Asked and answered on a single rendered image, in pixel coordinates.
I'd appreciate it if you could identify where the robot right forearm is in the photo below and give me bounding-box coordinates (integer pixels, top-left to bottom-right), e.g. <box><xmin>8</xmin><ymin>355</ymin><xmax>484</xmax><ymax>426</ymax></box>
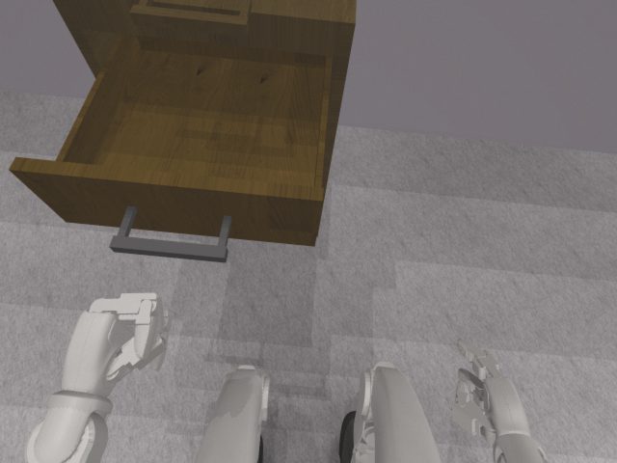
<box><xmin>493</xmin><ymin>433</ymin><xmax>549</xmax><ymax>463</ymax></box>

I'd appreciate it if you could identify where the right robot hand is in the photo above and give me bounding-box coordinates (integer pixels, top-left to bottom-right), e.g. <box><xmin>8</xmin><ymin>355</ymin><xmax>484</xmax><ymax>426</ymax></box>
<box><xmin>451</xmin><ymin>339</ymin><xmax>531</xmax><ymax>446</ymax></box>

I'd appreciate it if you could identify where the robot left forearm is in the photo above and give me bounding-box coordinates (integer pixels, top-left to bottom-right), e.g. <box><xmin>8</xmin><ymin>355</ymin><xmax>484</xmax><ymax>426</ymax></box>
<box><xmin>24</xmin><ymin>391</ymin><xmax>114</xmax><ymax>463</ymax></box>

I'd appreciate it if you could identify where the cabinet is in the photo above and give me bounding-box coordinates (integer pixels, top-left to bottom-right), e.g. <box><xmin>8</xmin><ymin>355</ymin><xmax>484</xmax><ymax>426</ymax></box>
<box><xmin>53</xmin><ymin>0</ymin><xmax>357</xmax><ymax>237</ymax></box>

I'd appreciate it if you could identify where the robot right thigh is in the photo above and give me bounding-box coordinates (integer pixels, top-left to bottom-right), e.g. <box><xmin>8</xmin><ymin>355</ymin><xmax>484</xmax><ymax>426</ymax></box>
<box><xmin>358</xmin><ymin>367</ymin><xmax>442</xmax><ymax>463</ymax></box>

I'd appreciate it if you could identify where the robot thigh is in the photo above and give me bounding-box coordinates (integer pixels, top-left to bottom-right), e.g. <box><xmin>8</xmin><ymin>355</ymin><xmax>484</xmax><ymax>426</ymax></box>
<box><xmin>195</xmin><ymin>368</ymin><xmax>270</xmax><ymax>463</ymax></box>
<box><xmin>358</xmin><ymin>367</ymin><xmax>442</xmax><ymax>463</ymax></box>

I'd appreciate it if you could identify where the drawer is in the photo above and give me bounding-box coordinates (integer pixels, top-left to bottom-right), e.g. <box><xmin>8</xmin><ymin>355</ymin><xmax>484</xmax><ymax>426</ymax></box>
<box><xmin>9</xmin><ymin>34</ymin><xmax>332</xmax><ymax>247</ymax></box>

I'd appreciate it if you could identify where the handle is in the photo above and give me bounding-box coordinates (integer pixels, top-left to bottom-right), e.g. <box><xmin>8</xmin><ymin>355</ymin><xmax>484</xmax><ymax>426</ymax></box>
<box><xmin>130</xmin><ymin>5</ymin><xmax>249</xmax><ymax>37</ymax></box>
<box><xmin>109</xmin><ymin>206</ymin><xmax>232</xmax><ymax>263</ymax></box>

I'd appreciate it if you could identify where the robot left thigh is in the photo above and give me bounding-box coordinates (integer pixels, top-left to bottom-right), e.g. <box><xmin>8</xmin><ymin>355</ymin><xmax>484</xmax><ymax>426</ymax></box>
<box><xmin>195</xmin><ymin>368</ymin><xmax>270</xmax><ymax>463</ymax></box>

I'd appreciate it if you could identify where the left robot hand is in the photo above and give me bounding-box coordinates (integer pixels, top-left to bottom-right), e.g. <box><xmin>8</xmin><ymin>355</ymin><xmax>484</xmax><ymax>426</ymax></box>
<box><xmin>62</xmin><ymin>293</ymin><xmax>173</xmax><ymax>397</ymax></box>

